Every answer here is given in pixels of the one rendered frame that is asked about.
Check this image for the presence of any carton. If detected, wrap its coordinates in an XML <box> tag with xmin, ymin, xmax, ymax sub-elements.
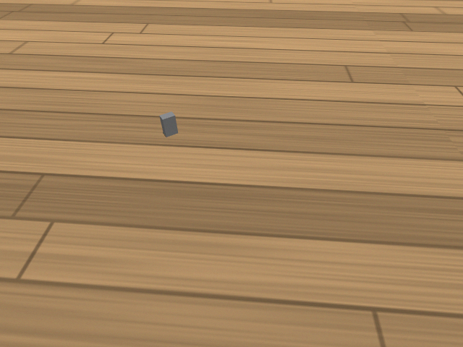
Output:
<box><xmin>160</xmin><ymin>111</ymin><xmax>178</xmax><ymax>137</ymax></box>

